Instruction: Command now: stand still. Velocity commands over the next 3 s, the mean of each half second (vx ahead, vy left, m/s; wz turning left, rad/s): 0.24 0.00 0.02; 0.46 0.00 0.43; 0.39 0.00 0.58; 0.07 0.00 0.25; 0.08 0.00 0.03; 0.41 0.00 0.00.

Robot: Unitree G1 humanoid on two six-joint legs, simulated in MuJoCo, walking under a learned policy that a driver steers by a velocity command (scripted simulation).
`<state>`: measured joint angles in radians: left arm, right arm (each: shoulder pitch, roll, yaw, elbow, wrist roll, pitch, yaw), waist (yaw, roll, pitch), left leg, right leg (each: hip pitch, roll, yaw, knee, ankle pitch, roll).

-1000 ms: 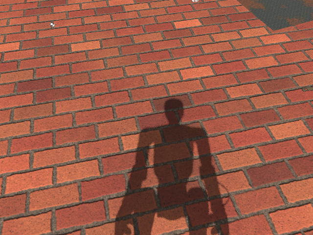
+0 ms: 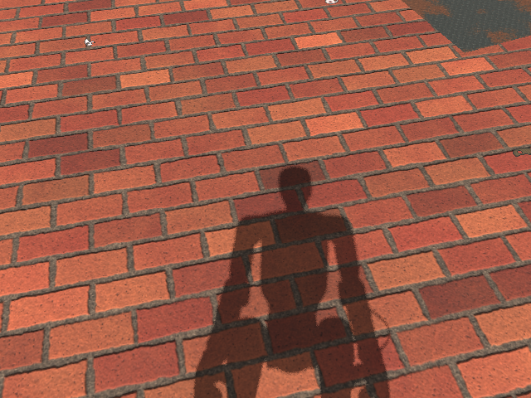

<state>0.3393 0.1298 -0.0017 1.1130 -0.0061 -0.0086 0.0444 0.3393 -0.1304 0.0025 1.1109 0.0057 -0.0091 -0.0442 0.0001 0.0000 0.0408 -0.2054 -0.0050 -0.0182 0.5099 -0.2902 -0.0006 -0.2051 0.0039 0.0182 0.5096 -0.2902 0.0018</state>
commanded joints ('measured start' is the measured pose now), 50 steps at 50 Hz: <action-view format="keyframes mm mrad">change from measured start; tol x32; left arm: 1 91 70 10 -5 0 -3 2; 18 1 36 8 -129 -30 -132 -43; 23 508 269 87 13 -6 -130 -53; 50 16 232 58 -323 6 -133 -35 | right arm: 1 91 -71 -11 -5 0 -3 -2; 50 -198 -205 -76 -379 6 -87 79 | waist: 1 0 1 53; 19 -1 173 124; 23 183 -365 -38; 37 42 -77 105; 45 -125 177 -386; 50 67 -61 -30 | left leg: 1 -35 3 -1 -92 128 20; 8 -159 12 -38 -81 -455 92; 18 63 320 -551 -231 -215 298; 22 -496 -15 -7 429 219 66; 25 -743 -19 -195 849 -69 109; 41 -147 -89 161 159 212 184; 44 596 306 -636 -22 247 469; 50 -80 136 -381 -342 121 326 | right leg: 1 -35 -2 0 -91 127 -20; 8 -161 -7 31 -72 -447 -91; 19 -360 10 -34 217 -172 -127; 23 504 -377 673 -295 160 -272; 29 288 -197 37 -291 579 -84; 41 253 -245 -167 30 1349 -37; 43 -16 -125 -179 622 853 -24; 44 -442 73 -60 1047 -237 11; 50 -405 -125 94 752 1 -19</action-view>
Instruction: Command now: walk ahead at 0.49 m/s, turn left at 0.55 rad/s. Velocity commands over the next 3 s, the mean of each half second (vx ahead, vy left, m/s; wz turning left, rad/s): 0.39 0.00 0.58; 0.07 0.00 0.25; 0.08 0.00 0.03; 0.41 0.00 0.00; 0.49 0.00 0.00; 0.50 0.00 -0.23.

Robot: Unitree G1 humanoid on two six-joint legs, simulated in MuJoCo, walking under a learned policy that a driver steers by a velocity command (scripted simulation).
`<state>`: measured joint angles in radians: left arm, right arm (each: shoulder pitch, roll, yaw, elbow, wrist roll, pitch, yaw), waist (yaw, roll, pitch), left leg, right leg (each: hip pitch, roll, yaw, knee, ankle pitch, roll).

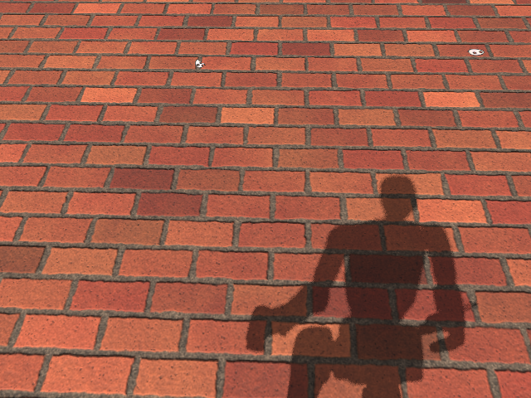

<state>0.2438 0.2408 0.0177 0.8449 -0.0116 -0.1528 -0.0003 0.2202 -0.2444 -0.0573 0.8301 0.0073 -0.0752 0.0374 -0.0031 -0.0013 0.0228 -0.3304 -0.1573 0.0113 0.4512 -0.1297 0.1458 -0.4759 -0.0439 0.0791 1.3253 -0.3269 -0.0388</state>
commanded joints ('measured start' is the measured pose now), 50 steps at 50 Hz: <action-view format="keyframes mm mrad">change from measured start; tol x32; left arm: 1 103 111 39 -68 22 21 15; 12 -275 109 35 -235 4 10 9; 18 122 269 95 -183 43 17 11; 50 -42 88 36 -94 10 160 26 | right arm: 1 -65 -99 -16 -97 4 -22 -6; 19 254 -172 -20 -153 27 27 -56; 50 -109 -94 -4 -219 -24 59 -44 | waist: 1 74 -38 -8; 16 48 125 -165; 18 23 -383 -439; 50 9 143 -134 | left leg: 1 -14 269 -365 -281 29 179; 14 184 241 -466 -5 97 62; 20 -453 120 -182 944 -431 -178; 35 -37 163 -1 175 -91 -143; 39 376 496 -372 -27 587 75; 50 116 359 -215 -76 247 88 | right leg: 1 -109 -81 10 -111 59 42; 14 22 69 -6 -872 253 52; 18 831 -462 586 -882 697 -288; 24 257 -208 56 -1016 619 -169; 35 301 -241 -37 -967 465 -167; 40 -54 -21 -79 -448 -332 99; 50 156 -8 -71 -646 -62 109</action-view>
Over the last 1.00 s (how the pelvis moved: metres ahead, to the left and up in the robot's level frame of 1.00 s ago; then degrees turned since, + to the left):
0.34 0.01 -0.01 16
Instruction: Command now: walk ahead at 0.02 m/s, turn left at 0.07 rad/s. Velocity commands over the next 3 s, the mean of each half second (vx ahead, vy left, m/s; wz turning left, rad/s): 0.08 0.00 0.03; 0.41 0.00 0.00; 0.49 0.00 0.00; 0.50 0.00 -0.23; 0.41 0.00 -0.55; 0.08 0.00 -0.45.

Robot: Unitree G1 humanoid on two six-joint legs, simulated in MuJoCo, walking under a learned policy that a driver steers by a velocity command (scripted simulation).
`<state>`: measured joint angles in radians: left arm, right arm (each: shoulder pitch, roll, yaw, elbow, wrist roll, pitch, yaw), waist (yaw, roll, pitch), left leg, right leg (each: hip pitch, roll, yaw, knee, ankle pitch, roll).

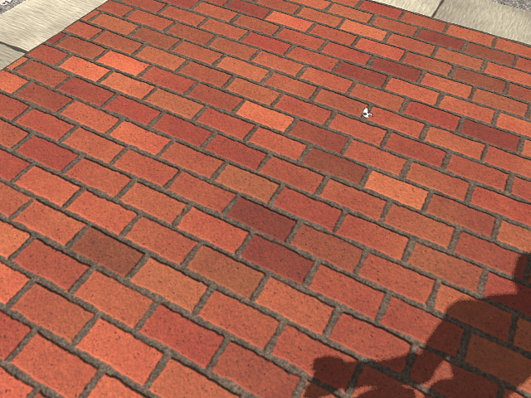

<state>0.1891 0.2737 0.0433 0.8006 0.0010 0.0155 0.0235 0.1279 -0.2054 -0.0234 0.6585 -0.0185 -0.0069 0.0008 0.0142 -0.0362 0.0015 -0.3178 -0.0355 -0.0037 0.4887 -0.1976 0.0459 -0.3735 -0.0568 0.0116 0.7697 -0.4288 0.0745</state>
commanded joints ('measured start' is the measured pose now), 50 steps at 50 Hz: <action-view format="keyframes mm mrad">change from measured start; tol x32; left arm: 1 26 49 9 -43 -2 -10 -1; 45 -291 35 2 -131 -30 -115 -68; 50 96 158 65 -34 -24 -113 -56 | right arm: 1 -27 -127 -35 -41 6 -7 -9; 50 298 -190 -58 240 24 -57 -17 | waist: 1 5 173 -112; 50 135 134 -137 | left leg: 1 95 228 -201 -104 261 175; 20 -89 21 -27 60 -441 33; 26 104 20 40 34 -180 74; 29 481 392 -701 -306 -229 281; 45 309 277 -97 -368 201 132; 50 235 209 -5 161 664 46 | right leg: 1 98 12 -12 -181 107 -13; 4 251 -65 70 -350 421 -70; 24 86 -260 413 -557 -335 -300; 32 -532 -26 74 418 71 -157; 47 -197 17 -31 -234 406 -148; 50 323 49 -43 -212 364 -225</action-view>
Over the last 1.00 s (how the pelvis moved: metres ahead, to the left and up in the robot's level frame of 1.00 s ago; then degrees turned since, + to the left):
0.28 0.00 0.01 24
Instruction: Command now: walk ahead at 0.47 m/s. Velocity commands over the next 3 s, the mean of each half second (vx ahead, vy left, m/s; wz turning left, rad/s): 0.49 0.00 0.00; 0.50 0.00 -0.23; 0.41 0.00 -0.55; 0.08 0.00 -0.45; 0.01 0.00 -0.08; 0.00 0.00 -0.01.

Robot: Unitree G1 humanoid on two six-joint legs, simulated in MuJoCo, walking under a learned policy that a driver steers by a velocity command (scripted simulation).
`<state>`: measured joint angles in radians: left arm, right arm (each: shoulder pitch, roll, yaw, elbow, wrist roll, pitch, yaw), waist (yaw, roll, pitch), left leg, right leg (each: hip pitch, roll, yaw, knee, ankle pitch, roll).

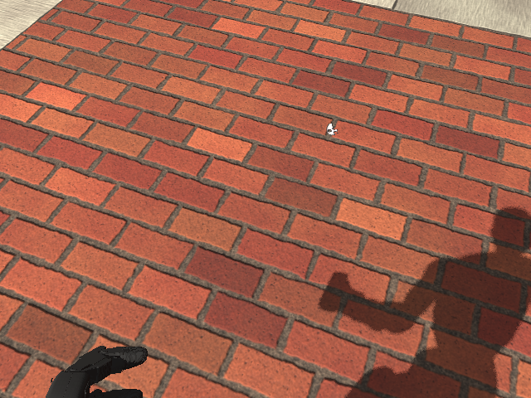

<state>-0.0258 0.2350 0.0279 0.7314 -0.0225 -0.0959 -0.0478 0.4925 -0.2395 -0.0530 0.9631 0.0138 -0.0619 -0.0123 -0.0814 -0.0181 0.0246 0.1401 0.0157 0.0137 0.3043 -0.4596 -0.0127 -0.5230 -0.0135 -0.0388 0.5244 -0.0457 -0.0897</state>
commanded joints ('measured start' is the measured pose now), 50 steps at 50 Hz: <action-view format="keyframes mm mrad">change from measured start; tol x32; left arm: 1 459 299 103 61 29 2 23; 50 33 58 31 -15 5 36 1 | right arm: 1 36 -52 2 -88 -16 -10 2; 24 -586 -74 2 -266 6 -44 50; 30 -30 -325 -85 -126 -15 -43 38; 50 -169 -178 -38 -53 -11 -29 -7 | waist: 1 214 -109 -338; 24 169 -31 68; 31 -42 230 -429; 50 4 45 78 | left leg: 1 -586 33 14 765 520 46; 2 -767 -81 -111 997 -81 31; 17 -830 118 -48 410 595 16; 25 -821 61 -24 201 448 60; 28 -431 -19 42 159 403 125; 31 298 381 -744 22 163 344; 37 -307 223 -169 -157 388 214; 50 -67 262 131 -150 608 169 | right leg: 1 873 -266 408 6 -159 -191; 2 963 -390 831 -227 -372 -269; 9 287 -197 269 -400 -107 -150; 28 585 -188 74 -20 532 -49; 32 -254 -3 170 815 -462 31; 50 -234 -86 43 125 93 41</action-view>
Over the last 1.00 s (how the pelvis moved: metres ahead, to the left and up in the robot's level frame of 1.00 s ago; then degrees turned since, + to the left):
0.24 -0.04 -0.02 0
